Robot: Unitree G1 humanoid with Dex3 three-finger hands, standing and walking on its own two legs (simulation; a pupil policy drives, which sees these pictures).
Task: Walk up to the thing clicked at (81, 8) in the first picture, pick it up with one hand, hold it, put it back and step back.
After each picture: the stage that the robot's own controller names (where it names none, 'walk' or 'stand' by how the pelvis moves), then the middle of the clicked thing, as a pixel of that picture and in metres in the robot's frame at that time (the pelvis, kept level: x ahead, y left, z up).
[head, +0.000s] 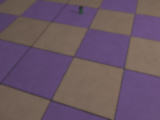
stand; (81, 10) +2.21 -0.04 -0.72
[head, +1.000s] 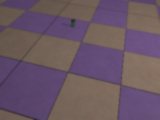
walk; (73, 23) +2.08 +0.01 -0.71
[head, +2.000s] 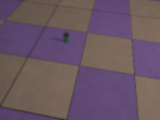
walk; (66, 37) +1.46 +0.11 -0.71
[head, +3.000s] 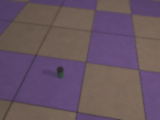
walk; (60, 72) +0.96 +0.18 -0.71
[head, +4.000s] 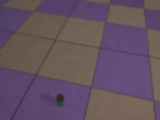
walk; (60, 100) +0.66 +0.18 -0.71
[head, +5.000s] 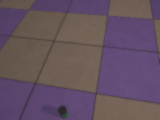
stand; (63, 112) +0.50 +0.19 -0.70
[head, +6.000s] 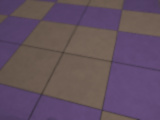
stand; out of the picture +0.44 +0.16 -0.72
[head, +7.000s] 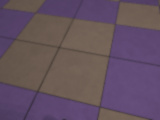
stand; out of the picture +0.40 +0.18 -0.72
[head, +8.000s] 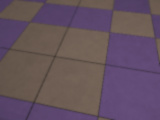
stand; out of the picture +0.36 +0.16 -0.72
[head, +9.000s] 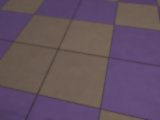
stand; out of the picture +0.38 +0.17 -0.72
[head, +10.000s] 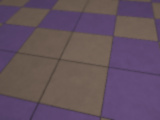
stand; out of the picture +0.41 +0.17 -0.72
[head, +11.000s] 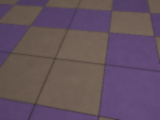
stand; out of the picture +0.37 +0.19 -0.72
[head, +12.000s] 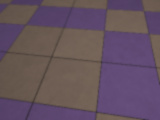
stand; out of the picture +0.40 +0.19 -0.72
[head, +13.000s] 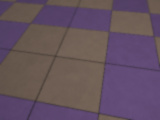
stand; out of the picture +0.39 +0.17 -0.72
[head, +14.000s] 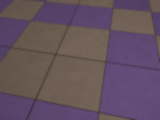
stand; out of the picture +0.39 +0.16 -0.72
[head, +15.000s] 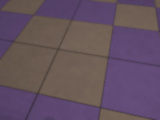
go down; out of the picture +0.41 +0.15 -0.72
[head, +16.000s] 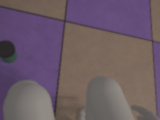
go down; (7, 52) +0.46 +0.26 -0.30
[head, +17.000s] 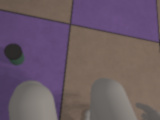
close in; (15, 55) +0.45 +0.27 -0.30
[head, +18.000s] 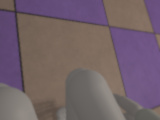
close in; out of the picture +0.42 +0.31 -0.22
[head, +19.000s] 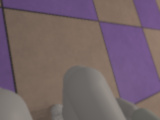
close; out of the picture +0.40 +0.31 -0.22
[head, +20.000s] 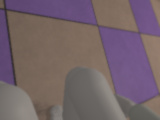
lift; out of the picture +0.37 +0.29 -0.22
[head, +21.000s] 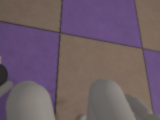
lift; out of the picture +0.33 +0.28 -0.10
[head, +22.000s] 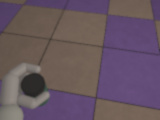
lift; (36, 90) +0.32 +0.17 +0.04
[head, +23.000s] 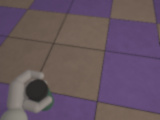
hold; (41, 96) +0.31 +0.17 +0.01
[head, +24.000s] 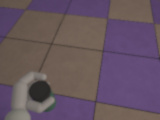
hold; (43, 97) +0.32 +0.16 +0.00
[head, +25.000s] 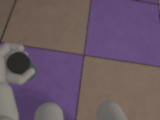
crouch; (23, 67) +0.40 +0.21 -0.07
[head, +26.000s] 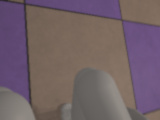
lower; out of the picture +0.40 +0.32 -0.21
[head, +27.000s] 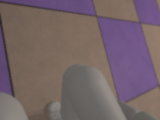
lower; out of the picture +0.41 +0.33 -0.23
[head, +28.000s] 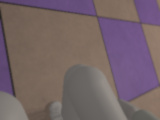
lower; out of the picture +0.41 +0.34 -0.23
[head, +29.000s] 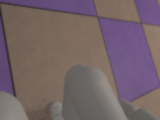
lower; out of the picture +0.40 +0.34 -0.22
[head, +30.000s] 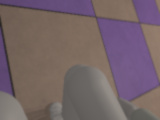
rest; out of the picture +0.40 +0.34 -0.22
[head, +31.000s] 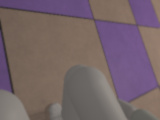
withdraw; out of the picture +0.40 +0.31 -0.22
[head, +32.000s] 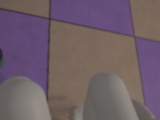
stand; out of the picture +0.42 +0.29 -0.26
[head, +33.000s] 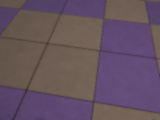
stand; out of the picture +0.39 +0.16 -0.64
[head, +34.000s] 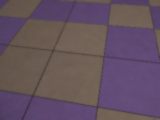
stand; out of the picture +0.39 +0.18 -0.67
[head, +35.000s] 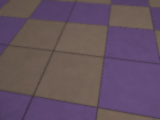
stand; out of the picture +0.39 +0.18 -0.67
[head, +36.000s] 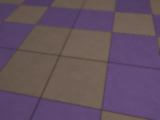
stand; out of the picture +0.43 +0.15 -0.72
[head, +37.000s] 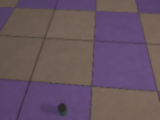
walk; (62, 109) +0.49 +0.19 -0.69
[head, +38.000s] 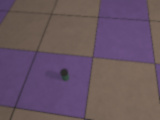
walk; (64, 75) +0.73 +0.19 -0.70
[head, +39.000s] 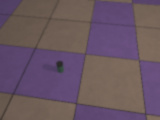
stand; (60, 66) +0.96 +0.22 -0.71
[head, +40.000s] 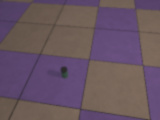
stand; (64, 72) +0.96 +0.20 -0.72
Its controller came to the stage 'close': yes
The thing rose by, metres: 0.71
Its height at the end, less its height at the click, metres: +0.00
